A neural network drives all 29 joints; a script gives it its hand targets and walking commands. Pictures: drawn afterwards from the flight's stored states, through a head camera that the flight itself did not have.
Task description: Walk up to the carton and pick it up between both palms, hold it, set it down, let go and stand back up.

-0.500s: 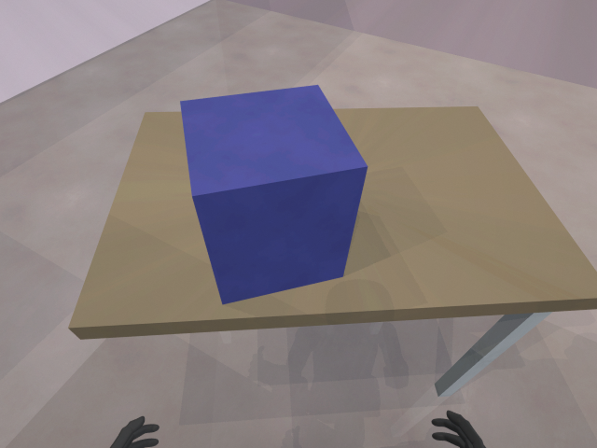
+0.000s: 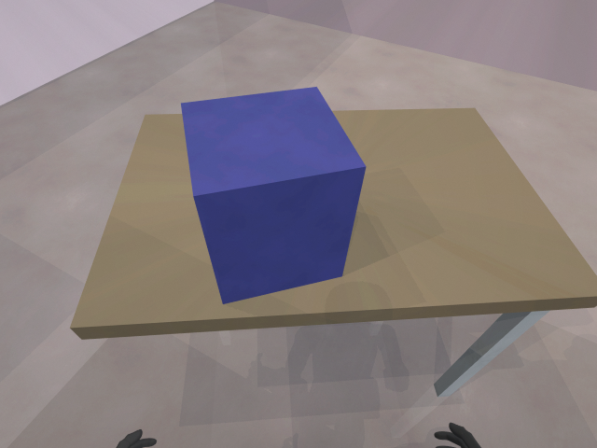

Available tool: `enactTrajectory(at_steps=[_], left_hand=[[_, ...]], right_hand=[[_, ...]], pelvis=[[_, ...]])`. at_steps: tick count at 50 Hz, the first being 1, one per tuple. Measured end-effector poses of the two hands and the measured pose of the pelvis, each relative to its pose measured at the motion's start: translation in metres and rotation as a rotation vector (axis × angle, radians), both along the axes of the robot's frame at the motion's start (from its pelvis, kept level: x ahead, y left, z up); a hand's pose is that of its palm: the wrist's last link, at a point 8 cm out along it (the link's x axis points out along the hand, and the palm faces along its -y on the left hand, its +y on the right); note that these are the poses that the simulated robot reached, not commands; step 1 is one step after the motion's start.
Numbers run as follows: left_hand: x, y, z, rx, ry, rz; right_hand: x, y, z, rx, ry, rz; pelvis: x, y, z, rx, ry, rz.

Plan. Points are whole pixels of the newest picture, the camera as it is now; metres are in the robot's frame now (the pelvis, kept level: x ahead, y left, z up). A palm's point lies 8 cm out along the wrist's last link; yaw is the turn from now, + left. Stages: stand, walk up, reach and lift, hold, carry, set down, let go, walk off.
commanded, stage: stand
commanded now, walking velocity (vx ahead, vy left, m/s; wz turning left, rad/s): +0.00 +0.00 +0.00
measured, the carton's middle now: (268, 197) +0.47 +0.04 +0.06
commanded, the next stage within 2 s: walk up in 0.74 s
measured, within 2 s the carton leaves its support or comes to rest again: neither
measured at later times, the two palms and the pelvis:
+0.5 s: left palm out of the picture +0.09 +0.25 -0.11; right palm out of the picture +0.08 -0.25 -0.11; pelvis +0.00 +0.00 +0.00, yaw +0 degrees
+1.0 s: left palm out of the picture +0.08 +0.25 -0.11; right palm out of the picture +0.07 -0.25 -0.11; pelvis +0.01 +0.00 +0.00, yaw +0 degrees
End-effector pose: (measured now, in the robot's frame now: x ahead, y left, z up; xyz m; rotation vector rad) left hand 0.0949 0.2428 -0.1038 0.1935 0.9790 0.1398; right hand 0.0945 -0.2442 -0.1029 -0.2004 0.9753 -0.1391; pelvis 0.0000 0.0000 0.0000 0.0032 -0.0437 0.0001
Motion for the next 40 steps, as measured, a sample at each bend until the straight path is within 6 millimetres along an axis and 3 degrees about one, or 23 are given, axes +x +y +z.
enactTrajectory(at_steps=[40], left_hand=[[-0.012,0.004,-0.004,0.007,0.058,0.001]], right_hand=[[-0.016,-0.002,-0.004,-0.006,0.058,-0.018]], pelvis=[[0.002,0.002,0.003,0.000,0.003,-0.008]])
